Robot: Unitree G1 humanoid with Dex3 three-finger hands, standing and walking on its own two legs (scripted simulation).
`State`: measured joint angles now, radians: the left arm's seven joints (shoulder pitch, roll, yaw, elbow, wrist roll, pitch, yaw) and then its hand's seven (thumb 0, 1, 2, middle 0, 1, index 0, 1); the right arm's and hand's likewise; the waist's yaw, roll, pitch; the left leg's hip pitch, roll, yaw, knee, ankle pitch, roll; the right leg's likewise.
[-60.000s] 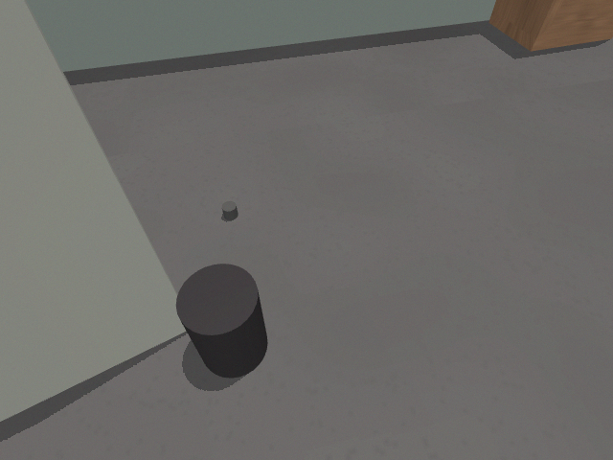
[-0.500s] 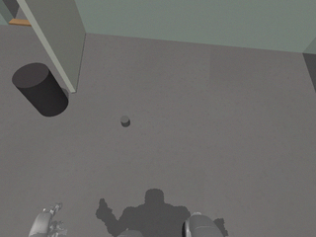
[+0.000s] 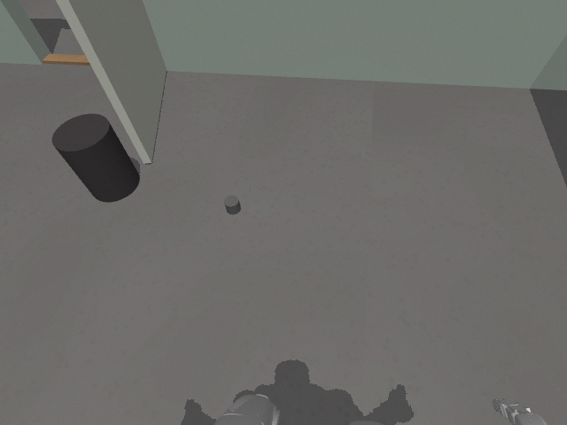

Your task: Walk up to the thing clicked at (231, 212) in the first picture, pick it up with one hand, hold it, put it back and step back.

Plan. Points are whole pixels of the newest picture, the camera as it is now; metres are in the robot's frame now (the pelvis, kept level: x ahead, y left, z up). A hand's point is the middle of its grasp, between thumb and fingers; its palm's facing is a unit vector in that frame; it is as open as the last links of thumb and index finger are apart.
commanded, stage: step back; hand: left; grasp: from above
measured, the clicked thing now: (232, 204) +1.01 +0.32 -0.73
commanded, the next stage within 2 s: stand in 0.96 s
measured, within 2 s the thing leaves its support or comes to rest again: neither
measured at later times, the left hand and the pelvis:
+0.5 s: hand out of the picture +0.03 +0.27 -0.14, palm faces +0.06 -0.93 -0.36, open 7.4 cm; pelvis -0.02 +0.01 +0.00, yaw +3 degrees
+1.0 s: hand out of the picture +0.12 +0.28 -0.14, palm faces +0.03 -0.93 -0.36, open 7.4 cm; pelvis +0.01 +0.02 +0.01, yaw +1 degrees
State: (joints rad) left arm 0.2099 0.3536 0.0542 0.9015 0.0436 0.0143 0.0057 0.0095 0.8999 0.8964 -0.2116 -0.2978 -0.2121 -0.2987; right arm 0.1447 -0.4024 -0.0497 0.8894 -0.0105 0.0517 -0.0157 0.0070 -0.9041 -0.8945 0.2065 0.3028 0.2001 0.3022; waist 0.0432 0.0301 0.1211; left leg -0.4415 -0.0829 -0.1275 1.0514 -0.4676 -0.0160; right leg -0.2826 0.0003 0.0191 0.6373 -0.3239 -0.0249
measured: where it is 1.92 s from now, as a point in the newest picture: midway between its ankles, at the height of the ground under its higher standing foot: outside the picture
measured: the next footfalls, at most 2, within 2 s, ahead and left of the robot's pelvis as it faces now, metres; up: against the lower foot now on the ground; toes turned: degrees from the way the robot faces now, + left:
left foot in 0.10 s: +0.02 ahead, +0.13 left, +0.00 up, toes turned +1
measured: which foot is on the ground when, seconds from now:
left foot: up 0.00-0.08, down 0.10-1.00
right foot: down 0.00-1.00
